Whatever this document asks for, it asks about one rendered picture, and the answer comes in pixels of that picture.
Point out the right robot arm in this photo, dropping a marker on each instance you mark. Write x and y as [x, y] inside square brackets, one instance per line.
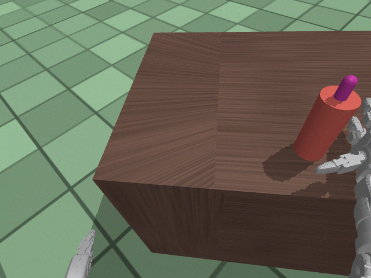
[361, 267]

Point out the right robot hand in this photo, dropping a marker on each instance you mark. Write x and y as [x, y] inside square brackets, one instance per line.
[360, 139]

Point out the bottle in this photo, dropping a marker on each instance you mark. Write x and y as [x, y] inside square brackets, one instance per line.
[333, 108]

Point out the left robot hand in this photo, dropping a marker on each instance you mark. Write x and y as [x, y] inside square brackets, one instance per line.
[80, 264]

